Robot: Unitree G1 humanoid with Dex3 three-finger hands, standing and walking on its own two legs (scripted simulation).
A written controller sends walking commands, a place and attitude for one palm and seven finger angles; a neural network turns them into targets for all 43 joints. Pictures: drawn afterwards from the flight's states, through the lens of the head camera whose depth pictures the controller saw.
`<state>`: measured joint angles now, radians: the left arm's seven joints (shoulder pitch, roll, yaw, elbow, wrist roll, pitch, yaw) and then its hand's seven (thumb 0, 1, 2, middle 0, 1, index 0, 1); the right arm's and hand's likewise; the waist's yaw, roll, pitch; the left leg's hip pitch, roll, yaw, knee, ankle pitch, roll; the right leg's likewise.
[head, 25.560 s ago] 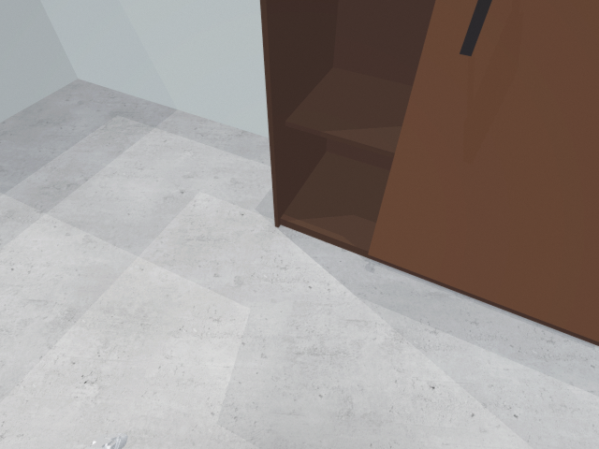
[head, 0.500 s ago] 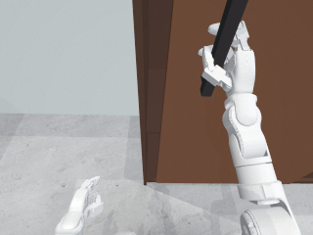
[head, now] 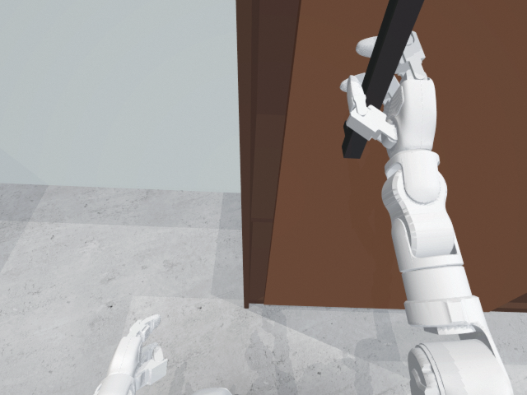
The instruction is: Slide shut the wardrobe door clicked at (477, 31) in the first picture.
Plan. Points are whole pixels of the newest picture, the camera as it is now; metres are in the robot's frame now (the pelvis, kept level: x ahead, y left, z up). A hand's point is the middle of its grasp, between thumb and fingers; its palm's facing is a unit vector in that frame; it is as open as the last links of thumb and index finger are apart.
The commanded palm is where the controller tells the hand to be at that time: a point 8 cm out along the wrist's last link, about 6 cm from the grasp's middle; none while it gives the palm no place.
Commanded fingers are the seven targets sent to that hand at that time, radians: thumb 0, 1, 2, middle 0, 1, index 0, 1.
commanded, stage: step sideways, sliding the door along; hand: right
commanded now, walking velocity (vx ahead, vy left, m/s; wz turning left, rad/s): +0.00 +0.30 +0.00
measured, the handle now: (376, 60) +0.45 -0.10 +0.27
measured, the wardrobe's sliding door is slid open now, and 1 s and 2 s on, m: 0.05 0.05 0.05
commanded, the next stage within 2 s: stop walking and hold the door there in 0.90 s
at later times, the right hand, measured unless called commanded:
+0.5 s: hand (356, 111) +0.40 -0.08 +0.23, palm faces -0.03 +1.00 -0.08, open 6.6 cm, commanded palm +0.39 -0.10 +0.24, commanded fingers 0.00 -0.90 -0.90 0.45 1.40 0.45 1.40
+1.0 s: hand (354, 110) +0.40 -0.08 +0.23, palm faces -0.04 +1.00 -0.05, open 6.5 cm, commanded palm +0.39 -0.12 +0.23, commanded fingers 0.00 -0.90 -0.90 0.45 1.40 0.45 1.40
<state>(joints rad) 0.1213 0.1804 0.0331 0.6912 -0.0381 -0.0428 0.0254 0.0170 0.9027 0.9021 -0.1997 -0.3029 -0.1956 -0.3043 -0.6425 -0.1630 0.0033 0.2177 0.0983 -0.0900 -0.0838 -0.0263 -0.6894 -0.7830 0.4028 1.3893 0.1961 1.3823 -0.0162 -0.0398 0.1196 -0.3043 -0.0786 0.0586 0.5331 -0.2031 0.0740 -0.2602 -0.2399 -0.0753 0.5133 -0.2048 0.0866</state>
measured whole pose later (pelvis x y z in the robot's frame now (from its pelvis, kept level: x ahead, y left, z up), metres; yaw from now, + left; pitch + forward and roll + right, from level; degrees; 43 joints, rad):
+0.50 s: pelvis +0.01 +0.00 +0.00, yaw -1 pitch -2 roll +1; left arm 0.08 0.18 0.03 0.67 -0.04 -0.04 0.02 0.02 0.90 0.90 -0.20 -0.30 -0.20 -0.30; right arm -0.61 -0.16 0.03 0.16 0.10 -0.07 -0.08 -0.03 -0.69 -0.79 0.39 1.39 0.19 1.38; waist -0.02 -0.04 0.12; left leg -0.28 -0.08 0.08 0.52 -0.21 0.08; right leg -0.25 -0.24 -0.06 0.51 -0.21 0.09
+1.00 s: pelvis +0.01 +0.01 +0.00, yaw -2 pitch -1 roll +1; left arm 0.09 0.18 0.03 0.68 -0.05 -0.04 0.02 0.02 0.90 0.90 -0.20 -0.30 -0.20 -0.30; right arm -0.61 -0.15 0.03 0.16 0.12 -0.09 -0.08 -0.01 -0.72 -0.84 0.45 1.40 0.15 1.37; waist -0.01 -0.03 0.12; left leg -0.29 -0.08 0.09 0.53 -0.23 0.09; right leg -0.26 -0.24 -0.05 0.52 -0.21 0.08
